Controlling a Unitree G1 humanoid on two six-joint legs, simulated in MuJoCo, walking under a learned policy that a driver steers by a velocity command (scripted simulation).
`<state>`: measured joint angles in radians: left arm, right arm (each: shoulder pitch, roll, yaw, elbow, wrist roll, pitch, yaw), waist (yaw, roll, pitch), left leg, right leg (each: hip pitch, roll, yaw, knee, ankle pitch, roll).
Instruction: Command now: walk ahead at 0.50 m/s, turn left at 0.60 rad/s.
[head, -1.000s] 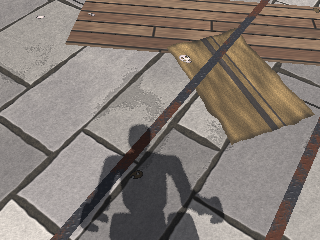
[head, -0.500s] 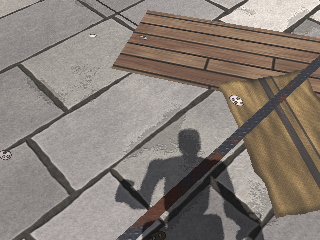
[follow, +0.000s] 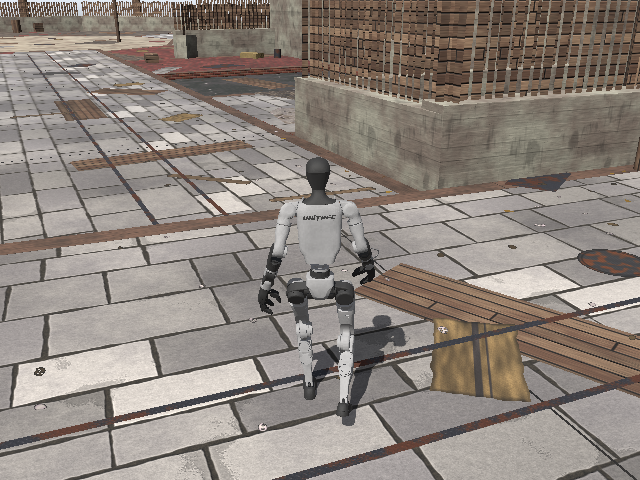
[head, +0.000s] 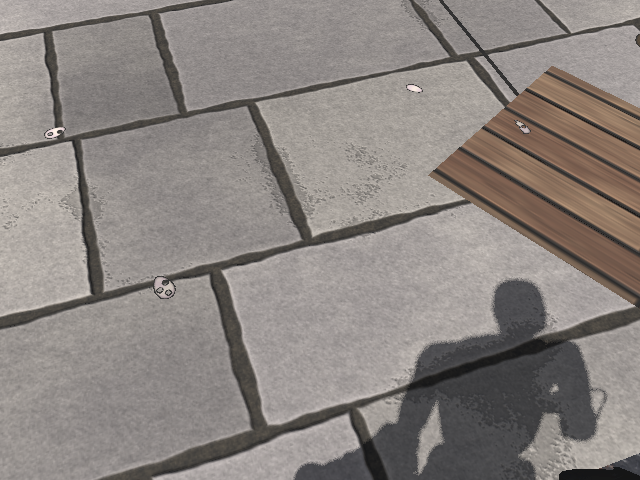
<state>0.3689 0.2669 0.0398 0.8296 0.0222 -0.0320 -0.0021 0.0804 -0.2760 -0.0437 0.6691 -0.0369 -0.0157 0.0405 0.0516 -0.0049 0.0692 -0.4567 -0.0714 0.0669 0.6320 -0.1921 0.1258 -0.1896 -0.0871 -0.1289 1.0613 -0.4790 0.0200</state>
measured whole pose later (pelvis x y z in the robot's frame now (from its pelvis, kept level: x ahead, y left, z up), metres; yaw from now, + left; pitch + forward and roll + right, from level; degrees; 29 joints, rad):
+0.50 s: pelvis +0.26 -0.01 +0.00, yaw +12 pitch +1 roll +1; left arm 0.10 0.24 0.01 0.71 0.03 -0.06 0.00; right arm 0.40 -0.28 -0.05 0.85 0.01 -0.04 -0.02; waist -0.07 0.00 0.07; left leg -0.12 -0.16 -0.15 0.82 -0.51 0.07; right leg -0.45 0.02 -0.04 0.55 -0.10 -0.06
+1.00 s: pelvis +0.31 +0.00 +0.02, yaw +10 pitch -1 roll +2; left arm 0.27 0.24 0.02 0.88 0.01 0.01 -0.01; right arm 0.24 -0.23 -0.02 0.96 -0.02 0.01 -0.05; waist 0.04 -0.04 0.02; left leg -0.18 -0.03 0.02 0.48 -0.28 0.01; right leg -0.32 0.03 0.01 0.52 -0.17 -0.05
